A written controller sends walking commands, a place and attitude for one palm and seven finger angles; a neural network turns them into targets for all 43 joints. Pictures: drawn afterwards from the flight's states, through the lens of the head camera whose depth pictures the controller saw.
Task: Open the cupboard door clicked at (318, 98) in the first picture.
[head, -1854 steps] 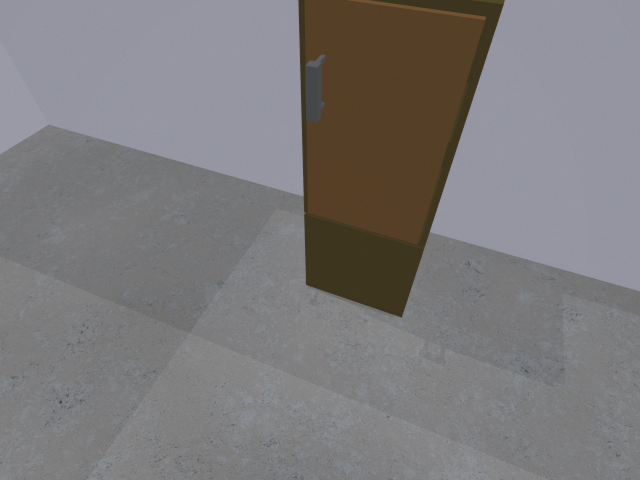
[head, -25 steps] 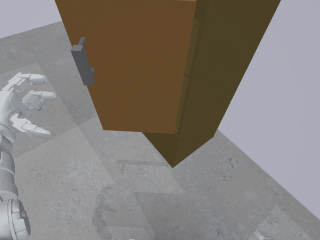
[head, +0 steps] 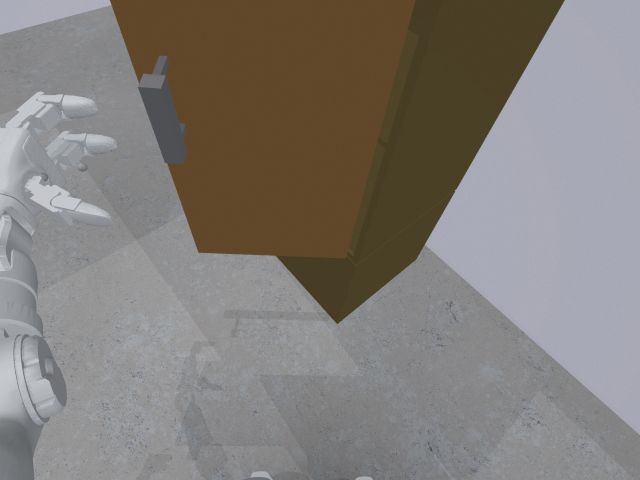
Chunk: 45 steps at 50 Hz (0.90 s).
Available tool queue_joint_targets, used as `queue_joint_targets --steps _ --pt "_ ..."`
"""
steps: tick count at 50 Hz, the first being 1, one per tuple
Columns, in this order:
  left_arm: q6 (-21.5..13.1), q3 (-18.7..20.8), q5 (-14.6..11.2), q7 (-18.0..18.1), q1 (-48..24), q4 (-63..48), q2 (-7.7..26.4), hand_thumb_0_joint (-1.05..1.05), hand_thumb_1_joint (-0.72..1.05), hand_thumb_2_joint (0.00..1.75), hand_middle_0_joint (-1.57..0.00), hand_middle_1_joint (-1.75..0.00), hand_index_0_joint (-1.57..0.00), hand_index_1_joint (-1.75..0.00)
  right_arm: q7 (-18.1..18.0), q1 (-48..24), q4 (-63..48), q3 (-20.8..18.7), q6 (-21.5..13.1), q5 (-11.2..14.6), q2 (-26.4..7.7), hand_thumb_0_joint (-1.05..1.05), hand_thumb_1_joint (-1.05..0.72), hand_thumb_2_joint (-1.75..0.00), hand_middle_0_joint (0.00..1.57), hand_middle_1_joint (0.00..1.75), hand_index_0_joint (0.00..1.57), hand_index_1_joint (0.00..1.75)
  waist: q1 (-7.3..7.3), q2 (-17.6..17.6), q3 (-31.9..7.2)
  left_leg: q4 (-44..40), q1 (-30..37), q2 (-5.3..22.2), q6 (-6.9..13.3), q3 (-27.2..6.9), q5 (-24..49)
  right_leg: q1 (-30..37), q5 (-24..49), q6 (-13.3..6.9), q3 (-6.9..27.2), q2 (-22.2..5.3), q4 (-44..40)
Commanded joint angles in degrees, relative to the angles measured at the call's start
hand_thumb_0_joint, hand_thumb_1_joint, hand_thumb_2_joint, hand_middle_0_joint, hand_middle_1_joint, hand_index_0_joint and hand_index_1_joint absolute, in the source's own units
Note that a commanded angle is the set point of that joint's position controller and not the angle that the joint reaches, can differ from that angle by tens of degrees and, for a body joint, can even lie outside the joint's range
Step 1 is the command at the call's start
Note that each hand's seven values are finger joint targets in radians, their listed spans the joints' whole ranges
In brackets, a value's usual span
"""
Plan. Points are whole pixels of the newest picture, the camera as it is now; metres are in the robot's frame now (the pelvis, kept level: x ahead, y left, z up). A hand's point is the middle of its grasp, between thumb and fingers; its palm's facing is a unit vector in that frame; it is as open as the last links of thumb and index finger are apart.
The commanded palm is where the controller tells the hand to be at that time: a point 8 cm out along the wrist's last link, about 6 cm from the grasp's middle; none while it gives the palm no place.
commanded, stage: move the hooked fingers beside the handle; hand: left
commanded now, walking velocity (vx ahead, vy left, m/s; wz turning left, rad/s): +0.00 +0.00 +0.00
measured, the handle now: (169, 111) +0.57 +0.20 +0.10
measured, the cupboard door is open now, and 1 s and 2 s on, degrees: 49 49 49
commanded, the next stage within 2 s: slide the fingers in behind the handle in 1.42 s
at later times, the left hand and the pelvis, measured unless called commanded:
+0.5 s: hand (121, 120) +0.52 +0.25 +0.12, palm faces +0.00 -1.00 +0.01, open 14.0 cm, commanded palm +0.51 +0.30 +0.11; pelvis +0.00 +0.00 -0.01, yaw +0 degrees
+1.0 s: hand (102, 133) +0.50 +0.27 +0.12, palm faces -0.02 -1.00 +0.01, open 14.0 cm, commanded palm +0.49 +0.31 +0.10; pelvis +0.01 -0.02 -0.01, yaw -1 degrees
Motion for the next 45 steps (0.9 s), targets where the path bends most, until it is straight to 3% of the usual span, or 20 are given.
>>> queue_joint_targets --steps 1,4,6,7,8,9,10,12,15,16,20,22,23,25,27,29,31,35,39,45 --pt "-2.74 1.02 -0.24 1.60 -27.31 -9.57 17.15 0.00 -0.50 0.30 -0.30 -1.20 -0.30 -1.20 -0.93 6.76 -3.74 -4.29 -0.06 0.06 -11.47 0.00 -0.90 -0.90 0.20 0.30 0.20 0.30 -1.65 8.27 -19.20 -3.34 23.14 4.08 -5.57 -9.56 31.30 -3.58 14.35 -0.44 1.36 0.10 -1.83" --pt "-4.04 1.51 1.05 2.86 -29.33 -9.45 18.28 0.00 -0.50 0.30 -0.30 -1.20 -0.30 -1.20 -0.65 7.80 -3.20 -4.42 0.55 -0.50 -11.73 0.00 -0.90 -0.90 0.20 0.30 0.20 0.30 -1.64 10.57 -21.15 -2.98 26.27 4.85 -6.87 -11.48 32.61 -6.49 11.84 -0.51 1.16 0.23 -1.41" --pt "-5.31 -0.48 0.84 3.46 -34.41 -10.33 16.10 0.00 -0.50 0.30 -0.30 -1.20 -0.30 -1.20 -0.69 8.42 -2.38 -4.43 0.86 -0.72 -11.60 0.00 -0.90 -0.90 0.20 0.30 0.20 0.30 -3.24 10.76 -21.64 -2.59 28.31 5.37 -7.13 -12.62 33.40 -8.84 10.71 -0.53 0.87 0.39 -1.13" --pt "-5.62 1.71 1.10 3.67 -33.88 -9.73 18.51 0.00 -0.50 0.30 -0.30 -1.20 -0.30 -1.20 -0.61 8.99 -2.00 -4.63 1.01 -0.96 -11.95 0.00 -0.90 -0.90 0.20 0.30 0.20 0.30 -2.45 10.88 -23.99 -2.30 29.12 5.47 -7.36 -12.89 34.29 -8.25 10.89 -0.47 1.12 0.46 -0.96" --pt "-5.67 0.32 1.10 3.61 -34.86 -9.38 17.11 0.00 -0.50 0.30 -0.30 -1.20 -0.30 -1.20 -0.56 9.12 -1.83 -4.51 1.18 -0.93 -11.87 0.00 -0.90 -0.90 0.20 0.30 0.20 0.30 -3.24 11.14 -24.50 -2.17 29.81 5.57 -7.43 -13.01 34.72 -8.61 11.09 -0.37 1.06 0.48 -1.04" --pt "-5.53 1.12 1.30 3.74 -34.72 -7.83 18.05 0.00 -0.50 0.30 -0.30 -1.20 -0.30 -1.20 -0.62 9.44 -1.52 -4.51 1.44 -0.96 -12.11 0.00 -0.90 -0.90 0.20 0.30 0.20 0.30 -2.99 10.78 -24.12 -2.28 29.29 5.70 -7.49 -13.39 33.10 -9.14 10.17 -0.46 1.00 0.42 -0.94" --pt "-5.24 -0.02 1.60 3.79 -36.54 -6.59 17.20 0.00 -0.50 0.30 -0.30 -1.20 -0.30 -1.20 -0.60 9.43 -1.15 -4.37 1.53 -1.03 -12.11 0.00 -0.90 -0.90 0.20 0.30 0.20 0.30 -3.85 10.85 -23.18 -2.31 28.41 5.54 -7.34 -13.44 31.19 -9.85 9.62 -0.36 0.95 0.36 -0.99" --pt "-4.62 -1.06 2.33 4.16 -37.48 -4.42 16.20 0.00 -0.50 0.30 -0.30 -1.20 -0.30 -1.20 -0.67 10.16 -0.63 -4.24 1.91 -1.10 -11.98 0.00 -0.90 -0.90 0.20 0.30 0.20 0.30 -4.07 12.25 -22.84 -1.92 28.42 5.60 -7.44 -13.64 32.48 -11.15 9.50 -0.39 0.80 0.33 -0.71" --pt "-3.00 -0.91 3.92 5.44 -38.47 0.06 18.05 0.00 -0.50 0.30 -0.30 -1.20 -0.30 -1.20 -0.72 11.17 -0.37 -3.92 2.49 -1.20 -12.51 0.00 -0.90 -0.90 0.20 0.30 0.20 0.30 -4.95 10.01 -19.80 -2.13 24.16 5.41 -6.95 -13.61 26.89 -12.22 8.24 -0.34 0.72 0.29 -0.66" --pt "-3.07 -0.94 3.87 5.88 -40.28 0.19 18.13 0.00 -0.50 0.30 -0.30 -1.20 -0.30 -1.20 -0.95 11.72 -0.30 -3.74 2.55 -1.32 -12.51 0.00 -0.90 -0.90 0.20 0.30 0.20 0.30 -5.48 9.71 -19.54 -1.89 23.71 5.33 -6.89 -13.65 28.09 -11.95 8.83 -0.45 0.62 0.27 -0.46" --pt "-3.61 1.00 5.50 7.14 -44.38 -0.23 23.14 0.00 -0.50 0.30 -0.30 -1.20 -0.30 -1.20 -1.00 13.09 -0.51 -3.46 2.84 -1.68 -12.95 0.00 -0.90 -0.90 0.20 0.30 0.20 0.30 -6.19 10.31 -23.31 -0.40 21.33 4.79 -6.07 -12.03 26.80 -9.82 10.62 -0.15 1.36 0.40 0.01" --pt "-4.75 3.68 5.85 7.30 -44.87 -0.78 26.82 0.00 -0.50 0.30 -0.30 -1.20 -0.30 -1.20 -1.04 14.08 -0.66 -3.39 3.06 -1.94 -13.10 0.00 -0.90 -0.90 0.20 0.30 0.20 0.30 -5.66 10.25 -27.47 0.81 21.95 4.73 -6.20 -11.84 30.38 -7.92 12.85 -0.12 1.67 0.71 0.70" --pt "-4.85 4.43 6.30 7.34 -44.68 0.14 28.47 0.00 -0.50 0.30 -0.30 -1.20 -0.30 -1.20 -1.11 14.21 -0.69 -3.30 3.18 -1.93 -13.14 0.00 -0.90 -0.90 0.20 0.30 0.20 0.30 -5.78 10.86 -27.28 1.29 20.92 4.60 -5.99 -11.27 30.63 -7.40 13.68 -0.06 1.96 0.76 0.69" --pt "-4.64 4.61 6.43 6.59 -42.39 0.74 28.51 0.00 -0.50 0.30 -0.30 -1.20 -0.30 -1.20 -0.92 14.69 -0.87 -3.36 3.50 -1.93 -12.86 0.00 -0.90 -0.90 0.20 0.30 0.20 0.30 -5.44 10.24 -28.28 1.82 19.33 4.33 -5.36 -10.07 31.02 -4.80 16.09 0.14 2.16 0.88 0.76" --pt "-4.06 5.70 6.46 5.51 -36.83 1.62 29.64 0.00 -0.50 0.30 -0.30 -1.20 -0.30 -1.20 -0.87 15.04 -1.39 -3.42 3.86 -1.87 -12.76 0.00 -0.90 -0.90 0.20 0.30 0.20 0.30 -3.72 11.93 -29.60 2.16 19.35 4.33 -5.50 -9.33 34.83 -3.13 18.59 0.02 2.25 0.95 1.10" --pt "-2.81 5.38 6.50 4.39 -34.56 1.75 29.80 0.00 -0.50 0.30 -0.30 -1.20 -0.30 -1.20 -0.70 14.95 -1.99 -3.33 4.68 -1.70 -12.59 0.00 -0.90 -0.90 0.20 0.30 0.20 0.30 -3.45 11.14 -27.87 2.11 16.84 4.15 -4.82 -8.26 33.56 -1.83 19.83 0.24 2.40 1.08 0.73" --pt "-1.99 3.78 5.53 3.39 -33.10 1.33 27.22 0.00 -0.50 0.30 -0.30 -1.20 -0.30 -1.20 -0.68 14.72 -2.75 -3.19 5.24 -1.42 -12.20 0.00 -0.90 -0.90 0.20 0.30 0.20 0.30 -3.58 10.39 -25.60 1.59 14.95 3.80 -4.00 -7.41 32.18 -0.44 20.98 0.20 2.44 1.21 0.27" --pt "-2.74 8.56 4.20 2.56 -33.49 -4.24 32.58 0.00 -0.50 0.30 -0.30 -1.20 -0.30 -1.20 -0.65 14.57 -3.64 -4.03 5.45 -1.37 -12.64 0.00 -0.90 -0.90 0.20 0.30 0.20 0.30 -3.02 8.82 -28.54 1.39 12.38 3.37 -2.62 -6.07 29.93 5.41 25.82 0.50 3.76 1.14 0.15" --pt "-4.72 8.19 3.45 2.56 -34.42 -7.53 30.89 0.00 -0.50 0.30 -0.30 -1.20 -0.30 -1.20 -0.16 13.96 -3.09 -4.31 5.50 -1.25 -12.10 0.00 -0.90 -0.90 0.20 0.30 0.20 0.30 -3.48 13.24 -28.60 2.12 17.25 3.66 -2.97 -6.36 32.83 2.20 25.70 0.40 3.71 1.44 -0.08" --pt "-1.64 1.72 2.86 0.21 -32.01 -1.92 23.57 0.00 -0.50 0.30 -0.30 -1.20 -0.30 -1.20 -0.32 12.70 -2.34 -3.86 6.09 -0.50 -11.67 0.00 -0.90 -0.90 0.20 0.30 0.20 0.30 -5.06 11.51 -22.49 1.95 16.48 3.55 -2.52 -6.30 30.69 -1.37 23.43 0.66 3.21 1.21 -1.22"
